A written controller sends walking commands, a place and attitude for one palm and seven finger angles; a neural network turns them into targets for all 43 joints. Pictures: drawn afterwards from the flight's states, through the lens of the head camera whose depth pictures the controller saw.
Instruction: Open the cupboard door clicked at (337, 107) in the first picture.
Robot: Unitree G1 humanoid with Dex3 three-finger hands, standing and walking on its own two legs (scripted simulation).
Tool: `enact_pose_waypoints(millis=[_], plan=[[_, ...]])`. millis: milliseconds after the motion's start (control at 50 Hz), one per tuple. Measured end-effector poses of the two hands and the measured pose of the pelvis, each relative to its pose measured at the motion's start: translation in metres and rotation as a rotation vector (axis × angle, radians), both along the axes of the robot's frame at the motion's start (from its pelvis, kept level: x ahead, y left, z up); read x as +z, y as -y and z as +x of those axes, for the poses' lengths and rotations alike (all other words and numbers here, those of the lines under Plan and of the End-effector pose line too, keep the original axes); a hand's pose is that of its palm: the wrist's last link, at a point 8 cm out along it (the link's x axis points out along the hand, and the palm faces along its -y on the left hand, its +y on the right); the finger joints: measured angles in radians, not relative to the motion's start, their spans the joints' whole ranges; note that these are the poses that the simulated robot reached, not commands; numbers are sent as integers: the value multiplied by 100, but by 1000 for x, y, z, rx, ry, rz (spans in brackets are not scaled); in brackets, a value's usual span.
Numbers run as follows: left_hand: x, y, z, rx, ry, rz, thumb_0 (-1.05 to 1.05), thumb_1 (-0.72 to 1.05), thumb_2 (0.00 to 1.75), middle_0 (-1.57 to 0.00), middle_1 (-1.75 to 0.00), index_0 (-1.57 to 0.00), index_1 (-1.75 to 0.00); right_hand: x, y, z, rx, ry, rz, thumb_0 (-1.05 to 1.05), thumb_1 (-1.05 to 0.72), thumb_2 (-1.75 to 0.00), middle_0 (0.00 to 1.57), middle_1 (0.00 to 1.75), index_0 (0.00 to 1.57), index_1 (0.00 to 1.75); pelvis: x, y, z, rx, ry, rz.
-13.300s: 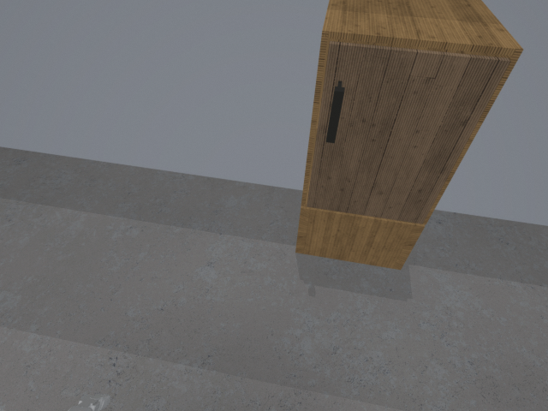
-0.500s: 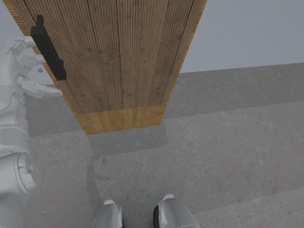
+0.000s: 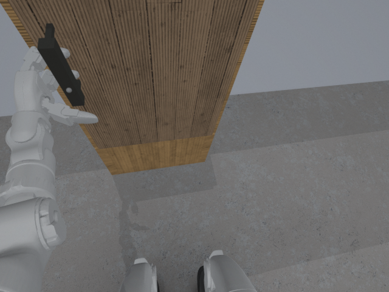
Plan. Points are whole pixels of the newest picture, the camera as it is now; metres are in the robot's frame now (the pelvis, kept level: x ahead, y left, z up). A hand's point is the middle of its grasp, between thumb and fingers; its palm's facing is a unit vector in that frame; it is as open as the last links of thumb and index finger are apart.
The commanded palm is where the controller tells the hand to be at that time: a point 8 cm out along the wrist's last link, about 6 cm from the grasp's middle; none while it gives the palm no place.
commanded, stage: slide the fingers in behind the handle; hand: left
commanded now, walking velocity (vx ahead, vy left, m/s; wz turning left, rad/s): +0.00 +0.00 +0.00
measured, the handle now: (65, 68) +0.55 +0.23 +0.06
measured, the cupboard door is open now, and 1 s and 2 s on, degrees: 0 1 4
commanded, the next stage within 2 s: close the thumb around the handle in 0.84 s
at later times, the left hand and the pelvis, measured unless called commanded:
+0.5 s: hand (77, 92) +0.49 +0.20 +0.06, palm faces +0.11 -0.99 -0.02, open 14.1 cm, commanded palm +0.47 +0.23 +0.06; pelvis -0.01 +0.00 +0.00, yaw +1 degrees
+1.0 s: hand (78, 94) +0.49 +0.19 +0.06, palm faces +0.13 -0.99 -0.03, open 14.2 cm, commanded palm +0.46 +0.22 +0.06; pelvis +0.00 +0.00 +0.00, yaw +1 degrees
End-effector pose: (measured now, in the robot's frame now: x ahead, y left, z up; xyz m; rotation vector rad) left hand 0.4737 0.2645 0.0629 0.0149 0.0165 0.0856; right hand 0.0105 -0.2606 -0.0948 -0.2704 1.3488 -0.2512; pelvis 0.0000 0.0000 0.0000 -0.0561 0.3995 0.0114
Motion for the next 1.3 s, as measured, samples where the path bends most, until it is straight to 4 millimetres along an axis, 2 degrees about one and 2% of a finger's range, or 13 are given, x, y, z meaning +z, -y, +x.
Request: enact_pose_waypoints(millis=[340, 720, 1000, 1120, 1300], plan=[[0, 15, -9, 22, 1, -1, -2, -50, 30, -28, -120, -29, -120, -3, -1, 0, 9, 10, 25, 0, -90, -90, 20, 30, 21, 30, 1, 3, -2, 5, 16, 7], [-1, 18, -7, 39, -10, 7, -2, -50, 30, -28, -120, -26, -120, -5, 2, -8, 15, -15, 25, 0, -90, -90, 20, 30, 21, 30, -1, 4, -5, 14, 8, 5], [-1, 19, -11, 41, -5, 11, -2, -50, 30, -27, -120, -24, -120, -5, -1, 1, 18, -3, 38, 0, -90, -90, 20, 30, 21, 30, 2, 3, 1, 12, 17, 7], [-1, 19, -13, 39, -5, 10, -2, -37, 36, -28, -122, -25, -121, -5, -1, 8, 23, 8, 39, 0, -90, -90, 20, 30, 21, 30, 3, 2, 3, 13, 21, 7], [-1, 19, -16, 43, -3, 10, -1, 4, 54, -30, -126, -27, -126, -5, 0, 14, 26, 21, 41, 0, -90, -90, 20, 30, 21, 30, 4, 3, 4, 12, 23, 8]])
